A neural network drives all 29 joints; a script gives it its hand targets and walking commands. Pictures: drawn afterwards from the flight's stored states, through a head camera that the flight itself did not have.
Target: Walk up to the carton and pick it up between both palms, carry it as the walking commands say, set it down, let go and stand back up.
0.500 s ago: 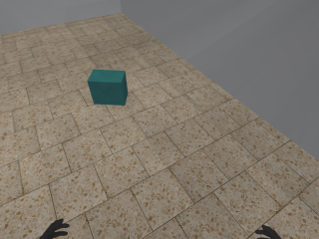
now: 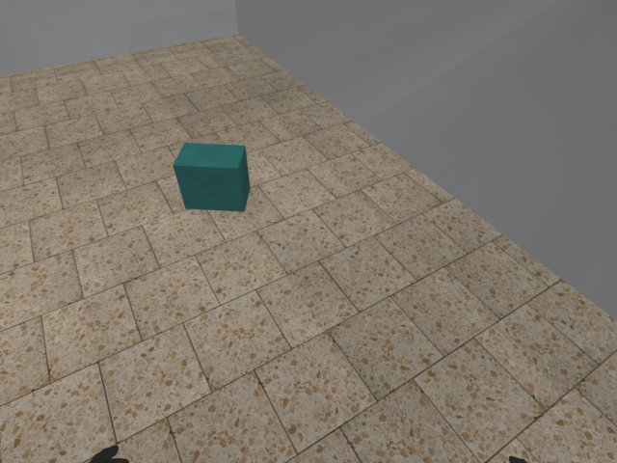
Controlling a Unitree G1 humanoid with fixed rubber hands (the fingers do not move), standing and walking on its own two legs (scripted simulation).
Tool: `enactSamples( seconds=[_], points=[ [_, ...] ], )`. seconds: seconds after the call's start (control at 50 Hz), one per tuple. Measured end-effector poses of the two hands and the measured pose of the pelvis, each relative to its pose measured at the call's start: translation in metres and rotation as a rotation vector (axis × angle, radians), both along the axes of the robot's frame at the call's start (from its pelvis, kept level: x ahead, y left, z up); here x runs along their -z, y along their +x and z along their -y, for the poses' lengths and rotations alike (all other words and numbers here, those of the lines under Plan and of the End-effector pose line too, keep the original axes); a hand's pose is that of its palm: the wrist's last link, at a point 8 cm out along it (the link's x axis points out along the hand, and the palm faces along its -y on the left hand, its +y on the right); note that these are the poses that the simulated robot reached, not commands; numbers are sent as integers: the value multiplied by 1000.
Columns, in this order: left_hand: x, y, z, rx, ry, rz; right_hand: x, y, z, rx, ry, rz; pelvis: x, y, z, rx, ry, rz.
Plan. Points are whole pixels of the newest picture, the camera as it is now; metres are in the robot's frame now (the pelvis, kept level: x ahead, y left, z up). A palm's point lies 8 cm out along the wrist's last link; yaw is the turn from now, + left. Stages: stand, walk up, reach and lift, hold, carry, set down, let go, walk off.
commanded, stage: stand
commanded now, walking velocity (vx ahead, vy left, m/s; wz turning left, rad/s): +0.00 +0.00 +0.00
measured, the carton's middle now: (214, 177) +1.49 +0.46 -0.65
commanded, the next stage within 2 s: walk up in 0.16 s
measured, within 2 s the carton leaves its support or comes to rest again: neither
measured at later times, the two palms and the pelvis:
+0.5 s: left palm out of the picture +0.08 +0.31 -0.11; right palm out of the picture +0.10 -0.29 -0.11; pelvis +0.00 +0.00 +0.00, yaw +4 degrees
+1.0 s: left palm (53, 415) +0.23 +0.39 -0.12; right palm out of the picture +0.15 -0.14 -0.11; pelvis +0.14 +0.13 +0.00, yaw +12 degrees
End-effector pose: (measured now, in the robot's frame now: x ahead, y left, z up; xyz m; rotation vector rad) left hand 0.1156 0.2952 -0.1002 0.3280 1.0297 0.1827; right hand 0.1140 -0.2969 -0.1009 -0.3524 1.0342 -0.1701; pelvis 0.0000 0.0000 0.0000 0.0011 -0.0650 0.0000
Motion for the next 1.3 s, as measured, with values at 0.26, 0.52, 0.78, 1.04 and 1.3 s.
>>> enactSamples(
  seconds=[0.26, 0.52, 0.78, 1.04, 1.3],
  points=[
    [2, -14, -4, -17, 4, -53, 1, -13, 2, 21, -4, -49, -4, -2, -1, 0, 0, 1],
    [9, -52, -20, -133, 29, -87, 6, -2, -9, -33, 16, -130, 0, 0, -8, -76, 1, -38],
    [68, -90, -76, -261, -127, -228, 26, 93, -149, -175, 82, -19, 29, 62, -96, -168, -28, -29],
    [11, 154, -95, -82, -174, 75, 15, 45, -160, 35, 64, -283, -3, 160, -128, -213, -10, -38],
    [13, 331, -65, -94, -102, 129, 56, 213, -135, -2, 113, -370, 20, 323, -95, -258, -13, -83]
  ],
)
